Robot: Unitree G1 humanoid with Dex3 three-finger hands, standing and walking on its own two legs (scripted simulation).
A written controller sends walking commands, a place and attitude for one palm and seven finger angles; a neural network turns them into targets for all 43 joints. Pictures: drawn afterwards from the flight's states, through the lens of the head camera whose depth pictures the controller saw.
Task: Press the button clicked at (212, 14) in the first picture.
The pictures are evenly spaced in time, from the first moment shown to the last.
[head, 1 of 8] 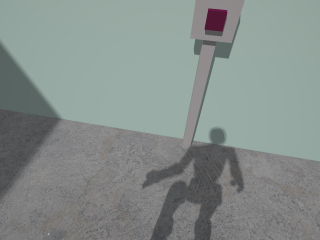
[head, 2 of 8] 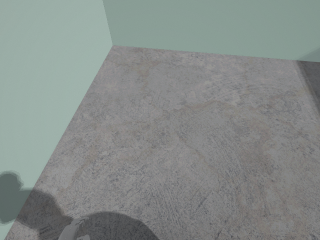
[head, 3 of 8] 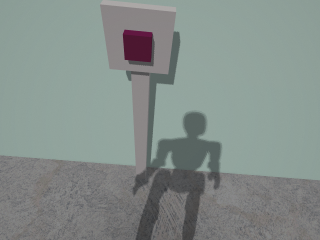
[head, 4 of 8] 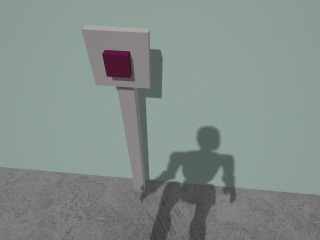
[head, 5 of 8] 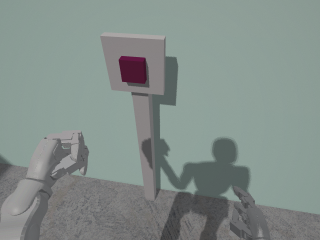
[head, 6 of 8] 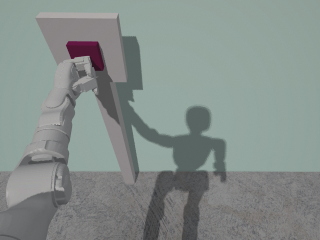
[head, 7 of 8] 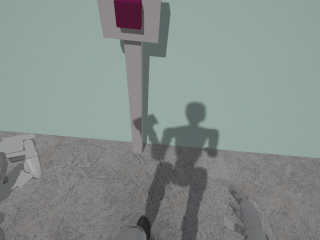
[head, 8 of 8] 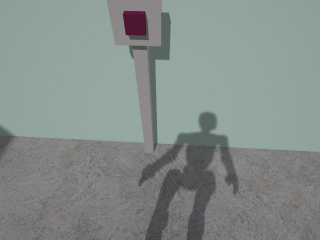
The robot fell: no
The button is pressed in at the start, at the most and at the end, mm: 0 8 0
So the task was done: yes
